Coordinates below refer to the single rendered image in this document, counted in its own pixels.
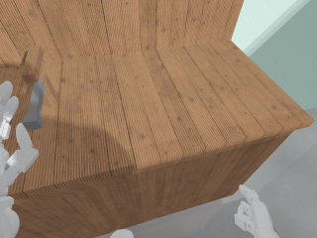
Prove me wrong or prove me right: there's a robot right hand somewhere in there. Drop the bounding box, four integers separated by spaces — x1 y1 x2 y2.
234 184 274 235

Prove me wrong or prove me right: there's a counter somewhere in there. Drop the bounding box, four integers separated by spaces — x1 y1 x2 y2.
0 0 315 238

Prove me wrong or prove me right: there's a left robot forearm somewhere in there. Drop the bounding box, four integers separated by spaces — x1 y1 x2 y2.
0 196 20 238

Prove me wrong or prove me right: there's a robot left hand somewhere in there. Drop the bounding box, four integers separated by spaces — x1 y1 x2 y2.
0 80 40 197

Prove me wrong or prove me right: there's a right robot forearm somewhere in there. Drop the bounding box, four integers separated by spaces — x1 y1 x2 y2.
254 228 279 238

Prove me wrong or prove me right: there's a tap lever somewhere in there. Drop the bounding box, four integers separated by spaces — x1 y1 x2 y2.
22 77 45 131

